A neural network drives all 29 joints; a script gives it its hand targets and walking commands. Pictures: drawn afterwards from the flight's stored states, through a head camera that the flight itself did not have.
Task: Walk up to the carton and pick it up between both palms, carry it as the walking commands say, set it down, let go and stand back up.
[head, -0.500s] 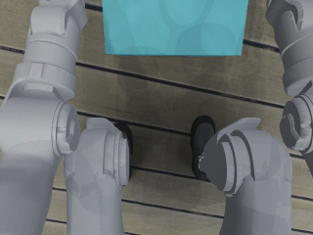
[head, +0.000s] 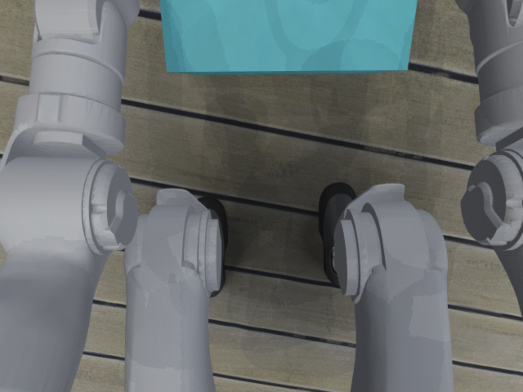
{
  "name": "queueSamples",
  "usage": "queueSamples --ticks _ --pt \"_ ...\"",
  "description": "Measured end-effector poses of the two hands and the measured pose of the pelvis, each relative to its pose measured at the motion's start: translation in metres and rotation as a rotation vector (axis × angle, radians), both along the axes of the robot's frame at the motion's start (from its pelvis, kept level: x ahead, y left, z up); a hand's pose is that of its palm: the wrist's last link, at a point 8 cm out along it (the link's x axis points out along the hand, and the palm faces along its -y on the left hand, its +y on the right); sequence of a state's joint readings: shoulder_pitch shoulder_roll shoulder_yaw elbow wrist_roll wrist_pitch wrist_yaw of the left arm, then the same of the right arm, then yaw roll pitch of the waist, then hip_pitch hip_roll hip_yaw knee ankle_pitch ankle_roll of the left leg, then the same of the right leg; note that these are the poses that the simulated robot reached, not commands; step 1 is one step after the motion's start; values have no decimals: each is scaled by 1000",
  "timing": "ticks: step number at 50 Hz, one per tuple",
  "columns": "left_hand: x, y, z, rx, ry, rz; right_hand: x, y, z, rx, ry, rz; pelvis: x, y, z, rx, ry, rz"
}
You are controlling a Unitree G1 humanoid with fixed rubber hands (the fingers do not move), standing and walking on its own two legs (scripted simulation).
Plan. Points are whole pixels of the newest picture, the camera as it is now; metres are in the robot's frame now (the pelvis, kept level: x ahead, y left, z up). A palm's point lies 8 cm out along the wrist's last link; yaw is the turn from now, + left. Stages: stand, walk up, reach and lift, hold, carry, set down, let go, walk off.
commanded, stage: reach and lift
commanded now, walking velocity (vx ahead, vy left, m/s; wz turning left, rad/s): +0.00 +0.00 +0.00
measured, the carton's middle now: out of the picture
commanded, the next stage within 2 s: none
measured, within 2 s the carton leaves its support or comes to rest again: neither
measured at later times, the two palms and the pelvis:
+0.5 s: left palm out of the picture +0.56 +0.15 -0.09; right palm out of the picture +0.55 -0.19 -0.09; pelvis -0.01 +0.00 +0.04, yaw +0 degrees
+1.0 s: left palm out of the picture +0.54 +0.15 -0.02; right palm out of the picture +0.53 -0.18 -0.03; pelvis -0.03 +0.00 +0.09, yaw +0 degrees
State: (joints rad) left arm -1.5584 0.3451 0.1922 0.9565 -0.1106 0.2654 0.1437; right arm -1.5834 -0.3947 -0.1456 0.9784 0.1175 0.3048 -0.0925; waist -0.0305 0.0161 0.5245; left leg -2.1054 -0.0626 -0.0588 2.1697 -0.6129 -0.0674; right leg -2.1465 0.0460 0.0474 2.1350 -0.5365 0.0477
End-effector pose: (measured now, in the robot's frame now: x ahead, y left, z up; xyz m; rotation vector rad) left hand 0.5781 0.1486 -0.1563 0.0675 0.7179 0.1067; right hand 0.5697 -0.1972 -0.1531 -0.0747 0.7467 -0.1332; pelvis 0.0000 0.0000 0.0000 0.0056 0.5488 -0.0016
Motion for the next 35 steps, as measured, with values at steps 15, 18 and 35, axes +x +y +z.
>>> queueSamples --ticks 15,18,35 --pt "-8 8 41 52 -35 71 -9 15 35 6 -34 -13 -6 1 25 -2 -20 12" --pt "-10 7 48 39 -36 74 -11 14 45 1 -37 -16 -8 2 30 -6 -23 15" --pt "-33 2 89 58 -44 83 -30 16 86 -45 -47 -91 -19 1 65 -7 -46 4"
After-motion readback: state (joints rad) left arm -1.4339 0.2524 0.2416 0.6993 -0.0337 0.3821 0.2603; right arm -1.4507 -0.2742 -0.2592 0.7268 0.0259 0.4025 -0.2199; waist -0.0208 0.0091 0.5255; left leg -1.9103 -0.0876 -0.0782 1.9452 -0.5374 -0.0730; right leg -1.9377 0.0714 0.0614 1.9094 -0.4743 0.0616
